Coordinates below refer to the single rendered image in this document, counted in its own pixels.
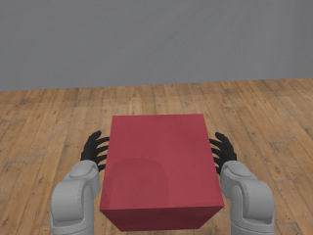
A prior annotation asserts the carton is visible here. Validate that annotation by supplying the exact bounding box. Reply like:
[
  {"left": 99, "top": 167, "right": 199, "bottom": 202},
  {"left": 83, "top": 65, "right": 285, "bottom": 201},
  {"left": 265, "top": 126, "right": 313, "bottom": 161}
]
[{"left": 99, "top": 114, "right": 225, "bottom": 232}]

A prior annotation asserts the robot left forearm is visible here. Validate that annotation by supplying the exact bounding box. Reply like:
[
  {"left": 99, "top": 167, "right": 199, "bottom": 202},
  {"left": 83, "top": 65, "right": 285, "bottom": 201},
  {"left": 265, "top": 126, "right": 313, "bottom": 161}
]
[{"left": 50, "top": 160, "right": 101, "bottom": 235}]

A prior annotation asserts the robot left hand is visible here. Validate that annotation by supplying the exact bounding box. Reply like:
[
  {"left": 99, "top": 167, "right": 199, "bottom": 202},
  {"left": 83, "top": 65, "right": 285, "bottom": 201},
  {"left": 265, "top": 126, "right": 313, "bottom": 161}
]
[{"left": 80, "top": 130, "right": 110, "bottom": 172}]

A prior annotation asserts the robot right forearm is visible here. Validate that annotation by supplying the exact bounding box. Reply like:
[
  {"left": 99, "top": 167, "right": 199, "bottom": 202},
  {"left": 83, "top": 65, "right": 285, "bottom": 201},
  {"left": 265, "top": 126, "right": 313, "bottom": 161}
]
[{"left": 220, "top": 161, "right": 275, "bottom": 235}]

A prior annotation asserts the robot right hand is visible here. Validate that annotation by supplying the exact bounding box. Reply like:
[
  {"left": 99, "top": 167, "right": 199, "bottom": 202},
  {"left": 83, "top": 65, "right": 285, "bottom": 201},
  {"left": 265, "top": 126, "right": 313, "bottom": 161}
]
[{"left": 209, "top": 132, "right": 237, "bottom": 176}]

